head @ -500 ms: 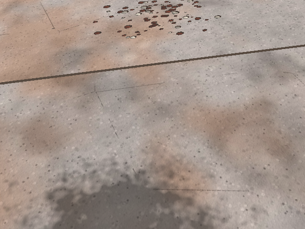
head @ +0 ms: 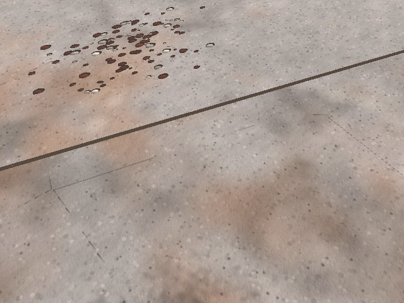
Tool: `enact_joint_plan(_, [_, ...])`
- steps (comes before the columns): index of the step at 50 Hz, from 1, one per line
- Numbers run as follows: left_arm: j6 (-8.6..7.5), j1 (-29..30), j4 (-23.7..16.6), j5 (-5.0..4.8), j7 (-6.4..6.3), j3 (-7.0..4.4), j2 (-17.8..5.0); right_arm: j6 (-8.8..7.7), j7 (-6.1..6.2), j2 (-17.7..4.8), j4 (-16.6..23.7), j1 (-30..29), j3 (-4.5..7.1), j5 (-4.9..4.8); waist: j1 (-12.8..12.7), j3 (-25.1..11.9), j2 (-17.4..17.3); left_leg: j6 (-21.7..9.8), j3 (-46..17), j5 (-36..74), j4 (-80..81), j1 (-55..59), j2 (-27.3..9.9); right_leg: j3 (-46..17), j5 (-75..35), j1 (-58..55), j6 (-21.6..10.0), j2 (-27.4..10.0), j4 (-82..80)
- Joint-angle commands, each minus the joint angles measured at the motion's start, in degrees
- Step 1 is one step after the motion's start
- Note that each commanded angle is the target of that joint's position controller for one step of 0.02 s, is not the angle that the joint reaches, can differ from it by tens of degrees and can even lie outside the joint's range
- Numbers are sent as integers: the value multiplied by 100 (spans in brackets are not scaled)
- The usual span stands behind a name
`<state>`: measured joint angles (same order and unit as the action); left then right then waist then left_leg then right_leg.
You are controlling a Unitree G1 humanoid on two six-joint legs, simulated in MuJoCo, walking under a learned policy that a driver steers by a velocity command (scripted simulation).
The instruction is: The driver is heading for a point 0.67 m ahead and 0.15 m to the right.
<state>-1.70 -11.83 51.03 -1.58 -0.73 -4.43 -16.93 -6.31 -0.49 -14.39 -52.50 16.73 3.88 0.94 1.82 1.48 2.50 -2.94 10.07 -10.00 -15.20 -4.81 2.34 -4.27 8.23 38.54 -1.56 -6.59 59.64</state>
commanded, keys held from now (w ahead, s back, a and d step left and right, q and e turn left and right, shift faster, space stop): w+e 0.56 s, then w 0.18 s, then no key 0.26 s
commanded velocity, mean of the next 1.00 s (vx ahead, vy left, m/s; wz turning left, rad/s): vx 0.45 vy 0.00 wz -0.42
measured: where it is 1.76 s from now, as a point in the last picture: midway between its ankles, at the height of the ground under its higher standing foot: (251, 274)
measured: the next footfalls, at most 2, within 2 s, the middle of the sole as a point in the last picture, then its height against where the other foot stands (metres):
right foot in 0.28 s outside the picture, level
left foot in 0.76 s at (219, 260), level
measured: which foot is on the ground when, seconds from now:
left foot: down 0.00-0.26, up 0.28-0.74, down 0.76-1.00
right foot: up 0.00-0.26, down 0.28-0.78, up 0.80-1.00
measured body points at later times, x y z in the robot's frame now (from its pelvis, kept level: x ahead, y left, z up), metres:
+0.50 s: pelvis +0.28 -0.08 +0.00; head +0.31 -0.10 +0.45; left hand +0.43 +0.17 -0.11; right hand +0.38 -0.39 -0.10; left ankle +0.39 +0.08 -0.67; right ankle +0.27 -0.15 -0.75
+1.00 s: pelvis +0.56 -0.10 +0.00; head +0.60 -0.11 +0.45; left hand +0.79 +0.09 -0.12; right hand +0.53 -0.38 -0.12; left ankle +0.62 -0.03 -0.75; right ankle +0.52 -0.26 -0.69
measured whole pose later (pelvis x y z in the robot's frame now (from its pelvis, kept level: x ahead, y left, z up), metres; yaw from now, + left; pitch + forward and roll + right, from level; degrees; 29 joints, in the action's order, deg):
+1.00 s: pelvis +0.56 -0.10 +0.00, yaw -25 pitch +2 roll +0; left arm -0.9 -11.6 42.1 0.0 -1.8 -3.5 -16.1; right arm -5.3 -1.8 -13.7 -49.8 12.0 1.8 1.0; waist 1.3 3.3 2.3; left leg -3.5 1.9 -8.1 -21.4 -14.8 2.7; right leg -4.2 20.0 29.4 2.2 -2.0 51.6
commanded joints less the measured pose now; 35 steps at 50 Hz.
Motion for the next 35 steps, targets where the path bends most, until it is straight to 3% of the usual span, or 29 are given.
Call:
enact_joint_plan(1, [-39,-59,-314,39,89,-27,-130,-94,102,-772,393,-523,140,10,-241,267,-473,-731,-638,684,1081,-395,-1659,-180,-916,89,61,-167,-738])
enact_joint_plan(6, [-93,1003,-784,55,298,97,22,56,171,-992,229,0,201,-86,185,524,-270,-651,-69,1089,942,380,-1794,386,-1180,247,-32,-74,-1943])
enact_joint_plan(9, [-88,1289,-1082,33,408,96,-47,207,156,-1098,160,179,248,-168,208,525,-367,-558,111,1908,475,1053,-1954,654,-522,300,-212,76,-2274])
enact_joint_plan(11, [-64,1050,-1174,22,442,4,-244,292,175,-1267,223,52,294,-201,-42,182,-613,-426,282,3929,-289,1233,-1959,1009,75,-377,-419,450,-2306])
enact_joint_plan(12, [-51,565,-1110,2,439,-98,-422,347,190,-1334,261,-24,310,-212,-342,-145,-721,-350,361,4847,-1065,1186,-1908,1170,329,-1056,-560,710,-2295])
enact_joint_plan(13, [-50,-293,-920,-21,398,-271,-710,390,205,-1337,306,-135,295,-236,-836,-603,-675,-177,503,5014,-2234,790,-1717,1218,84,-2289,-769,988,-2650])
enact_joint_plan(14, [6,-1290,-676,-25,274,-504,-1224,356,223,-1202,411,-95,225,-150,-1235,-1162,-209,115,505,3570,-3944,-562,-1488,298,88,-4116,-1083,604,-2859])
enact_joint_plan(15, [-9,-1205,-681,-71,215,-592,-1847,183,128,-261,733,380,-55,54,-515,-1555,1284,507,45,-1939,-5971,-3233,-268,-3000,1015,-5938,-2139,-903,-3382])
enact_joint_plan(16, [-103,-1388,-878,41,236,-451,-1444,-94,50,-633,833,-158,-30,-194,-873,-2300,630,406,-1399,-2434,-6668,-3915,-41,-4503,1521,-6354,-2412,-1330,-4290])
enact_joint_plan(17, [-181,-1202,-832,98,245,-347,-1066,-235,1,-899,1011,-747,43,-404,-962,-1517,358,227,-1521,-1875,-6550,-4434,-362,-3638,1027,-5955,-2063,-1173,-4399])
enact_joint_plan(18, [-232,-831,-889,61,240,-290,-862,-303,24,-859,1004,-801,17,-347,-709,-1033,-40,125,-1516,-1356,-6036,-4248,-641,-2849,465,-5119,-1832,-909,-4342])
enact_joint_plan(19, [-241,-371,-996,60,232,-229,-652,-303,68,-893,915,-780,58,-187,-445,-704,-265,151,-1507,-1067,-5496,-3810,-828,-2262,-141,-4261,-1662,-668,-4391])
enact_joint_plan(20, [-251,-106,-1117,125,208,-164,-497,-233,70,-959,877,-654,108,-125,-231,-585,-189,189,-1553,-866,-5209,-3373,-947,-1924,-625,-3704,-1607,-512,-4520])
enact_joint_plan(21, [-254,-31,-1169,145,190,-157,-505,-151,58,-945,885,-587,124,-97,-127,-522,-157,265,-1540,-778,-4991,-3136,-960,-1814,-873,-3378,-1617,-443,-4641])
enact_joint_plan(23, [-272,-115,-1161,91,127,-187,-649,-33,60,-781,939,-636,96,-22,-61,-366,-223,468,-1398,-561,-4430,-3030,-920,-1446,-1375,-2912,-1635,-327,-4756])
enact_joint_plan(25, [-265,-297,-1127,71,41,-237,-825,11,74,-646,1108,-1089,40,3,-173,-167,-164,633,-1293,110,-3557,-3077,-795,-1140,-1418,-2622,-1527,-131,-4820])
enact_joint_plan(28, [-211,-525,-1082,44,-17,-253,-856,-16,23,-489,1284,-1724,-40,-34,-438,-59,90,665,-1210,1352,-2127,-2612,-477,-841,-811,-2310,-1197,216,-4728])
enact_joint_plan(32, [-205,-947,-866,24,-13,-206,-713,-89,-85,-618,1408,-2079,-35,-123,-650,-49,254,515,-1292,1835,-1447,-2399,-411,-1104,-311,-2778,-1048,-60,-4491])
enact_joint_plan(35, [-158,-1030,-783,67,-42,-208,-728,-155,-138,-814,1414,-1965,26,-111,-530,-18,391,250,-1316,1136,-1262,-2436,-424,-1433,-729,-3469,-957,-391,-4055])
